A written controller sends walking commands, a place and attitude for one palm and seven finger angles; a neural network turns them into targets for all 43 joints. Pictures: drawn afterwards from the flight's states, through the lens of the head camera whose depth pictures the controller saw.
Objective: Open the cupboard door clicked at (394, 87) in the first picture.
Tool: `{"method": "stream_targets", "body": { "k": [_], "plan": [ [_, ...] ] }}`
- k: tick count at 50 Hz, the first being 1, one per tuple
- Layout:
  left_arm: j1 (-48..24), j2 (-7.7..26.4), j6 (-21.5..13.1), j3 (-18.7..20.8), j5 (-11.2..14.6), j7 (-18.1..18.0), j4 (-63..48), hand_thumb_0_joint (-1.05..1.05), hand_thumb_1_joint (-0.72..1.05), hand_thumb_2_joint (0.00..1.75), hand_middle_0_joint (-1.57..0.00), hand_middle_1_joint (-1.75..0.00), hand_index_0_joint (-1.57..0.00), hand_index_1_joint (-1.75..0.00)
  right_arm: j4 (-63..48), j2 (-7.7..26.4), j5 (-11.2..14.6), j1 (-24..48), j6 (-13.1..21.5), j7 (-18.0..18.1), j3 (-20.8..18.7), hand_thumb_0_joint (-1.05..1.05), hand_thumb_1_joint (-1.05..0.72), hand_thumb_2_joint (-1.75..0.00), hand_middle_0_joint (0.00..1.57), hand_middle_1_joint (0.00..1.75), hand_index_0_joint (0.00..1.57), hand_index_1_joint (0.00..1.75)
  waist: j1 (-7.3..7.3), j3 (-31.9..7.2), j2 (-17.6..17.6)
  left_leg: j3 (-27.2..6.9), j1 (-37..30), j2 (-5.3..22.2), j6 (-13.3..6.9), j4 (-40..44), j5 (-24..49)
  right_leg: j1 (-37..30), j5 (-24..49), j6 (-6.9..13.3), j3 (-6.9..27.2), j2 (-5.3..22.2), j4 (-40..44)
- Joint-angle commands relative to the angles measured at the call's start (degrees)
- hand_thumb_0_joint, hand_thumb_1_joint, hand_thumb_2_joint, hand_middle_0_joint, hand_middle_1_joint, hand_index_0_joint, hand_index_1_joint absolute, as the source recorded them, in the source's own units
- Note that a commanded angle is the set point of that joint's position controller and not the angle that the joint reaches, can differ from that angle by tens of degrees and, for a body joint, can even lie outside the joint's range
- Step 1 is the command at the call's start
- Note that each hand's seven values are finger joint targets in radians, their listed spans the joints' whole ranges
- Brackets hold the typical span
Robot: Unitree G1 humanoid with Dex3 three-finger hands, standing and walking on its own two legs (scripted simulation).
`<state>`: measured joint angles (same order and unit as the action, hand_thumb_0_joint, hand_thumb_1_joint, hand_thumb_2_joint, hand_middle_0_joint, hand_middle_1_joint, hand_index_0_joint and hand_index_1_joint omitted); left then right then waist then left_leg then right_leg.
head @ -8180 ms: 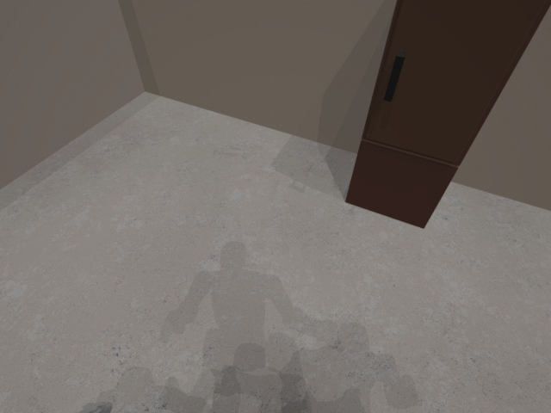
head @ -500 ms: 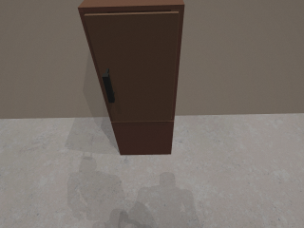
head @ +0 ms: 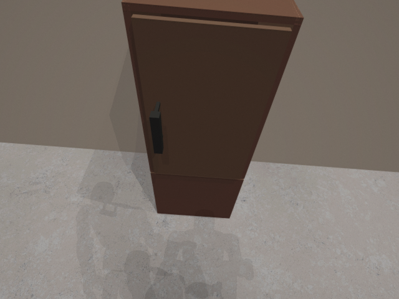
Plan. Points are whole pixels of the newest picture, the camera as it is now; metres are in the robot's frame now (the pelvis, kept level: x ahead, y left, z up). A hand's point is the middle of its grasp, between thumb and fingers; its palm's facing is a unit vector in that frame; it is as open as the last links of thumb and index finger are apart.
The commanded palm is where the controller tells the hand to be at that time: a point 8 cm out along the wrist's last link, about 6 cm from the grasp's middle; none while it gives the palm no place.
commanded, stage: come to a stop and stand still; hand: left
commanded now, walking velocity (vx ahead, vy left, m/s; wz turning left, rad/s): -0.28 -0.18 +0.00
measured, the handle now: (158, 128) +0.57 +0.18 -0.05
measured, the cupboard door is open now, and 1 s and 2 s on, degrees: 0 0 0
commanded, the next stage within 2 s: look again from close up in 1.02 s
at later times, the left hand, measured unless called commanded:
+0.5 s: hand out of the picture +0.11 +0.13 -0.14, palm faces +0.03 -0.96 -0.28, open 7.4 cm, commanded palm none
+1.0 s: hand out of the picture -0.02 +0.17 -0.17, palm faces +0.06 -0.98 -0.16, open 7.4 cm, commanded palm none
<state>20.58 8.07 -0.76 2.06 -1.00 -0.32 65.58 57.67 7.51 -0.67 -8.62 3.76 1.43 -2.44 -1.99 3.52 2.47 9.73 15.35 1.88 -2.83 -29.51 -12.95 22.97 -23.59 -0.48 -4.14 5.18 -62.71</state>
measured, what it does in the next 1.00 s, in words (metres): steps on the spot: right foot, then left foot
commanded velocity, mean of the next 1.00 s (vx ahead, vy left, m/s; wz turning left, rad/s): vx -0.01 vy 0.00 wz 0.00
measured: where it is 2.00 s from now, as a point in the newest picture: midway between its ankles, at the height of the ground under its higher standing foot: outside the picture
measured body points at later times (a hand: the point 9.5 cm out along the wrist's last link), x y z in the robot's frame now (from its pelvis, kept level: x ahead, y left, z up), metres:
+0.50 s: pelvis +0.02 -0.06 +0.00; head +0.06 -0.10 +0.45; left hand +0.11 +0.18 -0.12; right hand +0.06 -0.30 -0.17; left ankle -0.04 +0.10 -0.64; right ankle +0.07 -0.14 -0.73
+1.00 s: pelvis -0.01 -0.01 +0.01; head -0.01 +0.01 +0.46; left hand -0.03 +0.23 -0.16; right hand -0.06 -0.22 -0.14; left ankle -0.07 +0.10 -0.73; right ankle -0.01 -0.14 -0.68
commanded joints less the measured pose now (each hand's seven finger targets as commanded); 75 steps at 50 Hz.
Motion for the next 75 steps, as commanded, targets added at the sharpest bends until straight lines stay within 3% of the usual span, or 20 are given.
{"method": "stream_targets", "body": {
  "k": [1, 12, 13, 15, 16, 19, 24, 33, 37, 38, 40, 41, 45, 55, 56, 57, 59, 63, 69, 75],
  "plan": [
    [5.5, 0.4, 1.2, 0.3, 0.1, -1.0, -2.2, 0.00, 0.90, 0.90, -0.20, -0.30, -0.20, -0.30, 0.2, 5.9, -0.3, -4.6, -0.5, 0.9, 0.1, 0.00, -0.90, -0.90, 0.20, 0.30, 0.20, 0.30, -0.11, -3.4, -6.4, -9.0, -0.6, 14.8, -5.3, 13.9, 32.5, -2.6, 5.6, -1.7, 2.8, 1.3, 8.2],
    [-3.2, 6.4, 2.1, 1.8, -0.2, -1.2, -10.4, 0.00, 0.90, 0.90, -0.20, -0.30, -0.20, -0.30, -0.7, 11.5, -0.9, -4.0, -4.3, 0.7, -3.0, 0.00, -0.90, -0.90, 0.20, 0.30, 0.20, 0.30, 0.79, -3.6, -11.1, -10.1, -6.4, 14.7, -3.6, 3.0, 33.6, -6.8, 10.6, -0.3, 0.5, -1.8, 30.6],
    [-2.3, 8.0, 1.5, 2.0, -0.4, -1.3, -10.5, 0.00, 0.90, 0.90, -0.20, -0.30, -0.20, -0.30, -0.8, 10.8, -0.6, -4.5, -4.5, 0.4, -3.0, 0.00, -0.90, -0.90, 0.20, 0.30, 0.20, 0.30, 0.36, -5.1, -7.7, -8.2, -5.1, 11.7, -0.9, -1.2, 26.1, -11.0, 22.2, -0.3, 1.5, -0.3, 37.1],
    [-1.9, 14.6, 0.3, 2.7, -0.7, -1.6, -10.6, 0.00, 0.90, 0.90, -0.20, -0.30, -0.20, -0.30, -2.5, 5.5, 0.3, -6.8, -5.0, -0.3, -2.3, 0.00, -0.90, -0.90, 0.20, 0.30, 0.20, 0.30, 0.80, -8.0, 9.8, -3.6, 7.0, -1.3, 4.4, -19.1, -19.8, -18.5, 64.0, 9.0, 16.6, 17.8, 38.0],
    [-0.7, 14.4, 0.3, 2.8, -0.2, -1.8, -10.6, 0.00, 0.90, 0.90, -0.20, -0.30, -0.20, -0.30, -2.6, 5.8, 0.3, -6.0, -6.5, 0.4, -2.2, 0.00, -0.90, -0.90, 0.20, 0.30, 0.20, 0.30, -0.36, -10.9, 11.7, -9.7, 5.6, -1.7, 4.1, -27.1, -25.8, -15.6, 66.2, 11.9, 18.6, 19.4, 39.3],
    [-8.1, 12.5, 0.6, 2.6, -0.2, -2.4, -12.6, 0.00, 0.90, 0.90, -0.20, -0.30, -0.20, -0.30, -0.8, 7.2, -0.1, -6.7, -7.1, 0.0, -2.5, 0.00, -0.90, -0.90, 0.20, 0.30, 0.20, 0.30, 1.75, -8.4, 3.7, -12.9, 11.4, -1.5, 5.3, -39.8, -17.4, -16.4, 55.1, 12.1, 14.3, 15.1, 38.5],
    [-7.9, 12.7, 0.6, 2.9, -0.1, -2.6, -12.9, 0.00, 0.90, 0.90, -0.20, -0.30, -0.20, -0.30, -1.4, 8.7, -0.7, -5.8, -7.8, -1.1, -2.5, 0.00, -0.90, -0.90, 0.20, 0.30, 0.20, 0.30, 0.39, -6.9, 5.3, -13.5, 12.7, -1.0, 6.8, -38.1, -10.0, -15.4, 32.5, 9.8, 14.3, 13.6, 43.7],
    [-6.9, 14.6, 1.3, 3.5, -1.2, -1.4, -11.7, 0.00, 0.90, 0.90, -0.20, -0.30, -0.20, -0.30, -0.9, 7.1, -0.4, -8.5, -6.5, -2.0, -1.3, 0.00, -0.90, -0.90, 0.20, 0.30, 0.20, 0.30, -0.08, -4.7, 9.7, -6.4, 0.7, -1.8, 4.5, -12.3, -13.8, -8.8, -5.6, 7.5, 16.3, 9.9, 55.1],
    [-9.6, 12.9, 1.9, 3.1, -0.4, -1.4, -9.9, 0.00, 0.90, 0.90, -0.20, -0.30, -0.20, -0.30, 3.6, 5.0, -0.3, -21.0, -4.9, -1.2, -0.2, 0.00, -0.90, -0.90, 0.20, 0.30, 0.20, 0.30, 4.81, -6.4, 7.1, -3.5, -14.7, -3.4, 2.7, 8.8, -5.6, -3.4, -8.2, 2.9, 10.7, 5.3, 52.9],
    [-9.0, 10.7, 2.1, 2.3, 0.1, -1.3, -9.5, 0.00, 0.90, 0.90, -0.20, -0.30, -0.20, -0.30, 4.2, 6.0, -0.5, -21.9, -4.5, -0.7, 0.0, 0.00, -0.90, -0.90, 0.20, 0.30, 0.20, 0.30, 4.78, -4.0, 2.1, -7.2, -16.3, -1.0, 1.9, 13.8, -7.5, 1.3, -9.9, 1.2, 8.8, 2.7, 47.9],
    [-7.8, 4.4, 2.2, 1.1, 0.7, -0.7, -10.5, 0.00, 0.90, 0.90, -0.20, -0.30, -0.20, -0.30, 1.2, 12.5, -1.4, -16.7, -4.0, 0.2, -0.7, 0.00, -0.90, -0.90, 0.20, 0.30, 0.20, 0.30, 3.35, 4.1, -17.1, -31.3, -2.3, 17.5, -4.1, 27.1, -29.6, 7.7, -1.0, -0.8, -0.3, -5.2, 25.7],
    [-9.6, 5.5, 2.3, 1.4, -0.2, -0.1, -10.7, 0.00, 0.90, 0.90, -0.20, -0.30, -0.20, -0.30, 0.0, 12.9, -1.2, -11.7, -3.8, 0.3, -0.6, 0.00, -0.90, -0.90, 0.20, 0.30, 0.20, 0.30, 2.34, 6.7, -15.8, -34.2, 5.3, 19.1, -5.7, 29.0, -32.0, 6.0, 0.7, -0.2, 3.4, -3.3, 19.1],
    [-4.6, 6.3, 1.9, 1.7, -0.6, 0.8, -6.3, 0.00, 0.90, 0.90, -0.20, -0.30, -0.20, -0.30, 1.5, 9.2, -0.5, -9.9, -2.4, 1.1, 0.6, 0.00, -0.90, -0.90, 0.20, 0.30, 0.20, 0.30, 0.69, 6.2, -11.1, -19.7, -0.8, 10.5, -2.9, 24.6, -12.9, 7.6, 7.1, -1.3, 4.1, -4.5, 6.9],
    [-9.5, 2.9, 1.0, 0.2, 0.5, 0.3, -6.6, 0.00, 0.90, 0.90, -0.20, -0.30, -0.20, -0.30, 6.5, 8.2, -1.0, -18.5, -2.3, 2.2, -0.3, 0.00, -0.90, -0.90, 0.20, 0.30, 0.20, 0.30, 4.54, -0.4, -12.7, -17.1, -14.1, 13.0, -5.4, 10.9, 30.6, 0.5, 1.3, -1.1, 0.6, -3.4, 26.5],
    [-6.5, 10.6, 0.6, -0.4, 0.2, -0.3, -10.1, 0.00, 0.90, 0.90, -0.20, -0.30, -0.20, -0.30, 1.7, 11.0, -0.4, -13.1, -3.4, 1.5, -0.2, 0.00, -0.90, -0.90, 0.20, 0.30, 0.20, 0.30, 1.81, -0.1, -5.9, -12.6, -1.7, 10.2, -2.4, 9.5, 8.3, -10.1, 2.6, 1.3, 0.2, -2.4, 31.8],
    [2.9, 5.1, 0.6, -0.6, 0.1, -0.3, -7.5, 0.00, 0.90, 0.90, -0.20, -0.30, -0.20, -0.30, -0.2, 10.2, -1.0, -9.1, -2.2, 1.5, -0.3, 0.00, -0.90, -0.90, 0.20, 0.30, 0.20, 0.30, -2.31, -3.5, 1.8, -10.4, 2.0, 6.9, -0.1, 0.1, 1.5, -14.1, 14.6, 0.9, 2.2, -2.0, 37.0],
    [2.2, 8.1, -0.1, 0.3, -0.4, -1.8, -7.7, 0.00, 0.90, 0.90, -0.20, -0.30, -0.20, -0.30, -0.3, 3.6, 0.0, -16.3, -1.9, 1.7, 0.3, 0.00, -0.90, -0.90, 0.20, 0.30, 0.20, 0.30, 2.63, -11.8, 1.4, -8.2, 4.8, 0.0, 2.7, -5.4, -5.1, -22.4, 32.4, 5.9, 12.4, 8.0, 36.3],
    [1.7, 7.4, -0.5, 1.1, -0.3, -3.0, -8.4, 0.00, 0.90, 0.90, -0.20, -0.30, -0.20, -0.30, -0.2, 3.3, 0.0, -13.4, -3.0, 1.6, 0.1, 0.00, -0.90, -0.90, 0.20, 0.30, 0.20, 0.30, 2.02, -7.7, 6.8, -7.9, 8.0, 0.1, 2.4, -10.6, -11.1, -23.9, 57.9, 8.0, 10.9, 8.1, 33.3],
    [0.2, 6.8, -0.3, 0.8, 0.3, -3.2, -9.4, 0.00, 0.90, 0.90, -0.20, -0.30, -0.20, -0.30, 1.7, 6.3, -0.5, -14.1, -3.2, 1.6, -0.6, 0.00, -0.90, -0.90, 0.20, 0.30, 0.20, 0.30, 2.67, -6.0, -5.8, -8.5, -6.4, 4.7, 2.0, -2.8, 27.4, -16.4, 46.6, 2.8, 2.8, 1.2, 30.1],
    [-1.1, 8.0, -0.2, 0.8, 0.1, -2.9, -10.0, 0.00, 0.90, 0.90, -0.20, -0.30, -0.20, -0.30, -0.4, 7.5, -0.4, -9.0, -3.8, 1.3, -0.8, 0.00, -0.90, -0.90, 0.20, 0.30, 0.20, 0.30, 2.97, -3.8, -0.8, -8.2, -5.6, 3.7, 2.4, 0.5, 15.7, -16.9, 45.0, 2.6, 3.7, 2.1, 33.6]
  ]
}}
